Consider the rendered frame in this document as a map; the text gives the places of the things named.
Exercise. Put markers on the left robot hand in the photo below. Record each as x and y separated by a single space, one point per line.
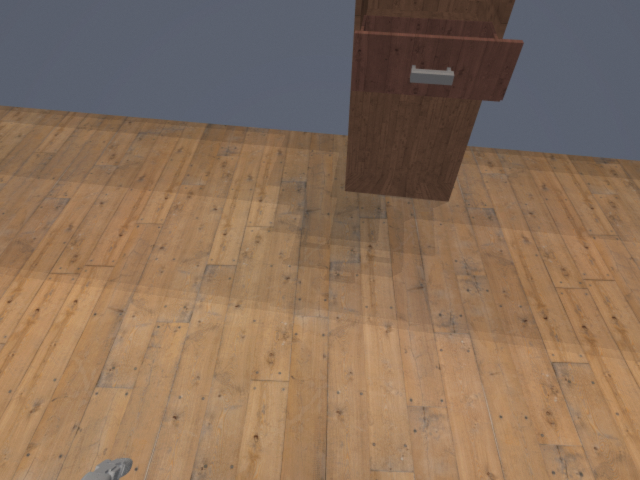
110 470

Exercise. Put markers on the cabinet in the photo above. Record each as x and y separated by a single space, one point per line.
408 145

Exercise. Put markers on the handle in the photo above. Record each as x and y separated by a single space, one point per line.
427 76

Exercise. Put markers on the drawer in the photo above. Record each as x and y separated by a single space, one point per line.
386 48

